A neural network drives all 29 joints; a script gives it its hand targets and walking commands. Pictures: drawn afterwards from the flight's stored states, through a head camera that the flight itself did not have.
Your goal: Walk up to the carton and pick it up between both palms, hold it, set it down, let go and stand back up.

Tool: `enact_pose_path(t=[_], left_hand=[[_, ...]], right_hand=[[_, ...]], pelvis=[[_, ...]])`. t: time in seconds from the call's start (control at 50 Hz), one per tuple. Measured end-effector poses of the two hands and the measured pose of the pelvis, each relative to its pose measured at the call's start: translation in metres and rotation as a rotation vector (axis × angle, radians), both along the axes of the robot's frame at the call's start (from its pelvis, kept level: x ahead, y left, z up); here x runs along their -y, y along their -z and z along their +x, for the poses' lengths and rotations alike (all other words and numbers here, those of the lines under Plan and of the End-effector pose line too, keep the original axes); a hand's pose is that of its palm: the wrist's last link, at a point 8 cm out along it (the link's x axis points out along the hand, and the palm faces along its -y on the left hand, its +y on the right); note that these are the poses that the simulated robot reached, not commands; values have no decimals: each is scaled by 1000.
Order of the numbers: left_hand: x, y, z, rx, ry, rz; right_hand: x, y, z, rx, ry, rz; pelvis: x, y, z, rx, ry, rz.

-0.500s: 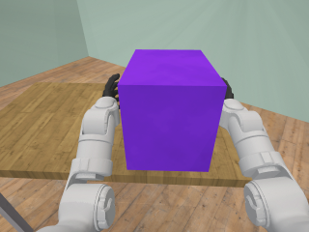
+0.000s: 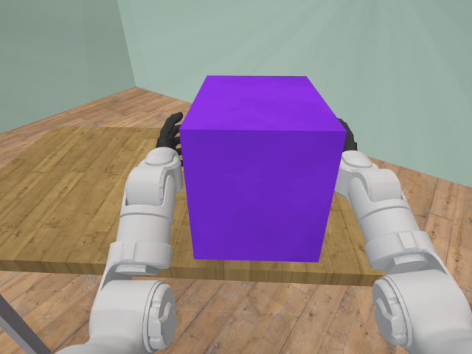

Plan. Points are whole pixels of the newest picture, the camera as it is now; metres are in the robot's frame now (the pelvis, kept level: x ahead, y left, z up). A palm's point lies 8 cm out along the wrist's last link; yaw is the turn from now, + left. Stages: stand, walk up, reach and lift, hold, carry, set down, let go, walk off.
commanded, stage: hold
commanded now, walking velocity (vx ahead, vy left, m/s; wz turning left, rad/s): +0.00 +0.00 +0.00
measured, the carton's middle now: (256, 157) +0.42 +0.00 +0.19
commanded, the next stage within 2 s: set down in 0.54 s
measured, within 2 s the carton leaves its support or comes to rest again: neither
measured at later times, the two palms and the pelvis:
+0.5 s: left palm (168, 156) +0.37 +0.15 +0.23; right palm (344, 159) +0.38 -0.15 +0.21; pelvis +0.00 +0.00 +0.00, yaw +0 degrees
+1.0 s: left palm (167, 162) +0.40 +0.16 +0.20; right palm (330, 167) +0.41 -0.13 +0.18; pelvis +0.00 +0.00 +0.00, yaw +0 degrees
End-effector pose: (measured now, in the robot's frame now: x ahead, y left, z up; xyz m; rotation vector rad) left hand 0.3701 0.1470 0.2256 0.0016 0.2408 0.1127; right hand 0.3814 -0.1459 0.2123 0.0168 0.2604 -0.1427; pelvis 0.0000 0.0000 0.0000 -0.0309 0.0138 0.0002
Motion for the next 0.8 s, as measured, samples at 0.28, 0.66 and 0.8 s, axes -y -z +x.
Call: enact_pose_path(t=[0.28,0.66,0.8], left_hand=[[0,-1,0,1,0,0],[0,-5,-1,26,0,0],[-7,1,6,76,-14,-46]], right_hand=[[0,-1,0,1,0,0],[0,-4,-1,25,2,11],[-7,3,7,77,12,83]], pelvis=[[0,0,0,0,0,0],[0,0,0,9,0,0],[1,0,-2,31,-1,1]])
